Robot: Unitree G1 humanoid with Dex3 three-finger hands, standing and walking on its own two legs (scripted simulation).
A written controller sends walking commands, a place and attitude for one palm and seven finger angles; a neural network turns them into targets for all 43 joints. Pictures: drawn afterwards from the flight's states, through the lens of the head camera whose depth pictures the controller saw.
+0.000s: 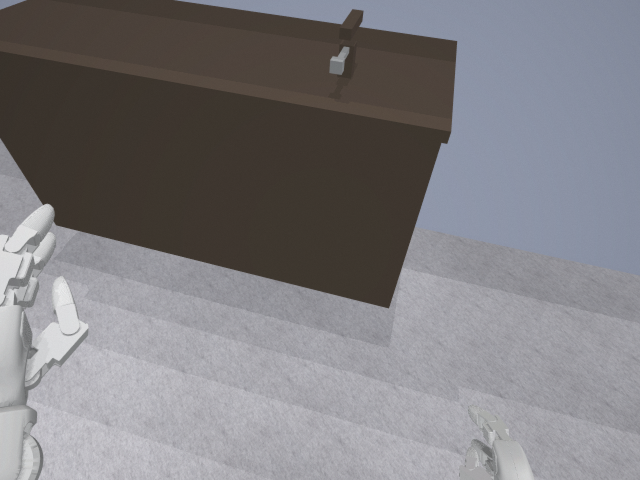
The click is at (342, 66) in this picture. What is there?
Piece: tap's lever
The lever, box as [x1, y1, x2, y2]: [329, 56, 344, 74]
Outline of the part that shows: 333,56 330,60 329,72 341,74 343,70 344,58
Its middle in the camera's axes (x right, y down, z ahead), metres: +0.03 -0.39 +0.86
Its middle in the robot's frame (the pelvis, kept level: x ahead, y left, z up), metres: +0.92 +0.03 +0.12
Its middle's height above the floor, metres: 0.89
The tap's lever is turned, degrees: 0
